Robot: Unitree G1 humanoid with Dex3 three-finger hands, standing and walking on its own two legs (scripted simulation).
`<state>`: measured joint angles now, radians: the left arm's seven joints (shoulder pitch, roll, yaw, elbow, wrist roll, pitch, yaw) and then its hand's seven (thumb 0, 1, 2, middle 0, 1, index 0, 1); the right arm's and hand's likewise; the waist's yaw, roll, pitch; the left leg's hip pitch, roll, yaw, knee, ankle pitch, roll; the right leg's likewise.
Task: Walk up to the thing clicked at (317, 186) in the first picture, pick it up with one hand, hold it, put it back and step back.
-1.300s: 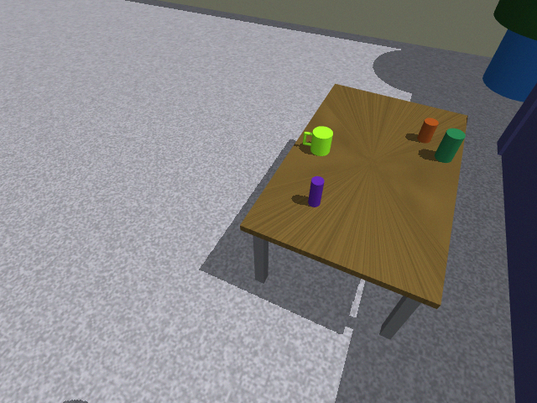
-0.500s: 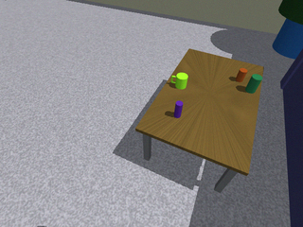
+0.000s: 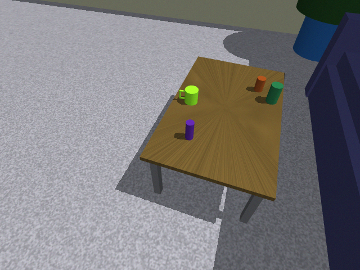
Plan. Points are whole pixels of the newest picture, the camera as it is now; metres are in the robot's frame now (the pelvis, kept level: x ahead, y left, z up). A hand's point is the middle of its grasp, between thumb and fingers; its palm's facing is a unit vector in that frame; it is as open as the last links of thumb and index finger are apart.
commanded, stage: walk up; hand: left
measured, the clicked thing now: (189, 130) +0.80 -0.04 -0.33
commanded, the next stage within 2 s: none
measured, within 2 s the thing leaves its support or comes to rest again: neither
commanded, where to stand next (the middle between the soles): +0.25 -0.07 m, yaw -19 degrees
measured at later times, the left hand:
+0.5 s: hand (104, 256) +0.19 +0.20 -0.15, palm faces -0.16 -0.92 -0.37, open 7.4 cm
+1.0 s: hand (127, 183) +0.41 +0.18 -0.16, palm faces -0.32 -0.85 -0.42, open 7.3 cm
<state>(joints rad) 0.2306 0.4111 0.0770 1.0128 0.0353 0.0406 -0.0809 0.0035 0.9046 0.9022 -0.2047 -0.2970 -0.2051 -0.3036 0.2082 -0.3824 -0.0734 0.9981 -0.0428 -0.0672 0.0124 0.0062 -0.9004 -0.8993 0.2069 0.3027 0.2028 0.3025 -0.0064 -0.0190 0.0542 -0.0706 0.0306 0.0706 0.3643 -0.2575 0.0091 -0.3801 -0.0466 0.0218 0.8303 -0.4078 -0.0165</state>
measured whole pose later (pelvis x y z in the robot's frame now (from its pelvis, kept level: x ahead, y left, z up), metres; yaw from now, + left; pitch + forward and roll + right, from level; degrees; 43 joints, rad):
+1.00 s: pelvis +0.23 -0.05 -0.03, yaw -18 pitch -2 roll +0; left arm 0.20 0.40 0.03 0.83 0.02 -0.02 0.00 0.00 0.90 0.90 -0.20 -0.30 -0.21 -0.30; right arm 0.18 -0.41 -0.04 0.85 0.00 0.02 -0.01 0.01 -0.90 -0.90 0.20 0.30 0.20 0.30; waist 0.00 0.03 0.13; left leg -0.39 0.07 0.04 0.91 -0.55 0.01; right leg -0.36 0.01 0.02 0.75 -0.36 -0.03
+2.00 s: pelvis +0.22 -0.04 +0.00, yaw -20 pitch -2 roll +0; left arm 0.06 0.35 0.02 1.11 0.00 0.01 -0.03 0.00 0.90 0.90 -0.20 -0.30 -0.21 -0.30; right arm 0.12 -0.36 0.01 1.12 -0.01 -0.03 0.01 0.01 -0.90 -0.90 0.20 0.30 0.20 0.30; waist 0.00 -0.01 0.05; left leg -0.16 0.04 -0.01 0.40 -0.20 -0.04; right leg -0.18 -0.03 0.02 0.42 -0.20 0.03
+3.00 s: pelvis +0.24 -0.04 +0.00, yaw -19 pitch -2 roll +0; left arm 0.10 0.35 0.01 1.13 0.01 -0.01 -0.01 0.00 0.90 0.90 -0.20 -0.30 -0.21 -0.30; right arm 0.10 -0.36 0.00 1.13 -0.01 -0.01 0.02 0.01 -0.90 -0.90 0.20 0.30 0.20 0.30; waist 0.00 0.01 0.05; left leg -0.11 0.03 -0.02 0.33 -0.19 -0.04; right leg -0.12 -0.04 0.00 0.34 -0.18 0.03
